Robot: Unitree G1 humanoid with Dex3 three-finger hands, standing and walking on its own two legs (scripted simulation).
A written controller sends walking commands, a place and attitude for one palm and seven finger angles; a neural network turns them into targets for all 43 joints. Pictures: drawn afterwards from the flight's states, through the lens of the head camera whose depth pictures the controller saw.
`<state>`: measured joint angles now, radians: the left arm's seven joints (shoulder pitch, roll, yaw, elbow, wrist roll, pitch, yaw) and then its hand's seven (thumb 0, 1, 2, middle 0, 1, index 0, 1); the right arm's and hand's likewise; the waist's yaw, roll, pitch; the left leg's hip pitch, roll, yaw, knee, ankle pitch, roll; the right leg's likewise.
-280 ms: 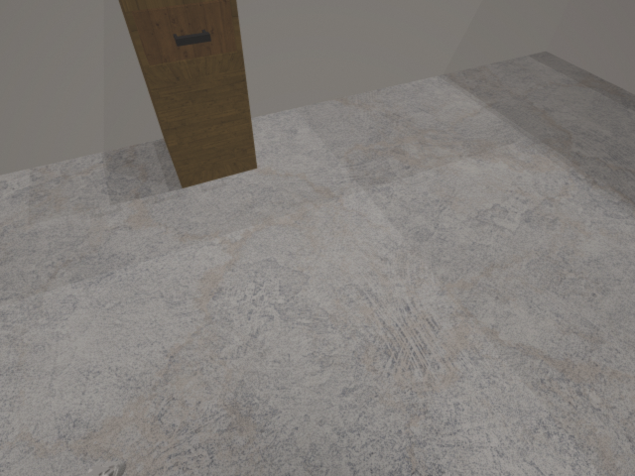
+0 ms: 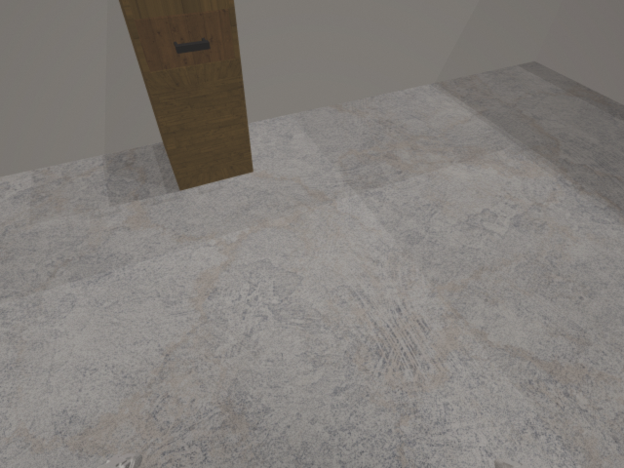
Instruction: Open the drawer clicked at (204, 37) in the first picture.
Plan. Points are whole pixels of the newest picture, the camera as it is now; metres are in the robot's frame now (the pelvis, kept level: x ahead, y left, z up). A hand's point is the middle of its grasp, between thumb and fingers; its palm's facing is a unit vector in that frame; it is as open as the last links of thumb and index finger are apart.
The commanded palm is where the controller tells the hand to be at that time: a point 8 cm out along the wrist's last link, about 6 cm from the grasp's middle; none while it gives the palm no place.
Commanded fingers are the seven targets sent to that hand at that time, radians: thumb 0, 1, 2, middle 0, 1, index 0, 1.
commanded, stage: stand and wait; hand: left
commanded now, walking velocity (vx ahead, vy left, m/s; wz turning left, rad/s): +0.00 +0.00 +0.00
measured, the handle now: (191, 44) +1.50 +0.55 -0.09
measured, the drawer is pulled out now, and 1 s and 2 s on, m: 0.00 0.00 0.00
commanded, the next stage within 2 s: look at it before walking up in 0.58 s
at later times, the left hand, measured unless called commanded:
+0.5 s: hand out of the picture +0.06 +0.24 -0.15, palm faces -0.02 -0.94 -0.33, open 7.4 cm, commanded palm none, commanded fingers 0.00 0.90 0.90 -0.20 -0.30 -0.20 -0.30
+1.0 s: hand out of the picture +0.05 +0.24 -0.15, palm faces -0.03 -0.95 -0.32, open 7.4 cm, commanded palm none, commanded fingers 0.00 0.90 0.90 -0.20 -0.30 -0.20 -0.30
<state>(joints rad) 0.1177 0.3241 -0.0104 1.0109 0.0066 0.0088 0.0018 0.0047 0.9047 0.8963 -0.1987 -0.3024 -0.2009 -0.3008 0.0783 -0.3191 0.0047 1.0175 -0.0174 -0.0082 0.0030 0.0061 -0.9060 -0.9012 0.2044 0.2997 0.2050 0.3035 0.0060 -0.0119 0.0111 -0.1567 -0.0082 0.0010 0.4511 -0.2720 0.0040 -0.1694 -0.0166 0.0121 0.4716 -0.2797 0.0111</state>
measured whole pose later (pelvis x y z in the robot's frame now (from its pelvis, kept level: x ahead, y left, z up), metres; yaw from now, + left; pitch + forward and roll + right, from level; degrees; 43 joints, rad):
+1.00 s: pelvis -0.02 -0.01 +0.01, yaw +0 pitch -2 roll +0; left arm 0.14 0.34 -0.01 1.09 0.01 0.00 0.00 0.00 0.91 0.90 -0.20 -0.30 -0.20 -0.30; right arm 0.13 -0.33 0.00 1.12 -0.01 -0.01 0.01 0.01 -0.91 -0.90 0.20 0.30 0.20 0.30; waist 0.00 -0.01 0.03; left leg -0.14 0.00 0.00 0.38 -0.20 -0.01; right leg -0.16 0.00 0.01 0.39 -0.20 0.00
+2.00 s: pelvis +0.19 -0.02 -0.03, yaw -3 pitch -2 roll +0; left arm 0.08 0.21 0.06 0.97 0.02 -0.07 -0.01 0.01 0.93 0.90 -0.19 -0.30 -0.19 -0.30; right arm 0.56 -0.10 -0.02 1.24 -0.01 -0.04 -0.02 0.01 -0.91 -0.90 0.20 0.30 0.20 0.30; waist -0.04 0.00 0.11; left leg -0.01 0.06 0.05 0.81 -0.53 0.01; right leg -0.44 -0.04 -0.15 0.66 -0.17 -0.07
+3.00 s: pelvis +0.63 -0.05 -0.01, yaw -4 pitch -1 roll -1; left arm 0.18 0.16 0.07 1.03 0.02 -0.07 0.01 0.00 0.93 0.90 -0.20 -0.30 -0.20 -0.30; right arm 0.35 -0.14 -0.06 1.14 -0.02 -0.01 0.01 0.01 -0.91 -0.90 0.20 0.30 0.20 0.30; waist -0.04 0.03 0.06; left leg -0.44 0.13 0.06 1.22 -0.32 0.01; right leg -0.28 -0.03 -0.18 0.55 -0.25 -0.04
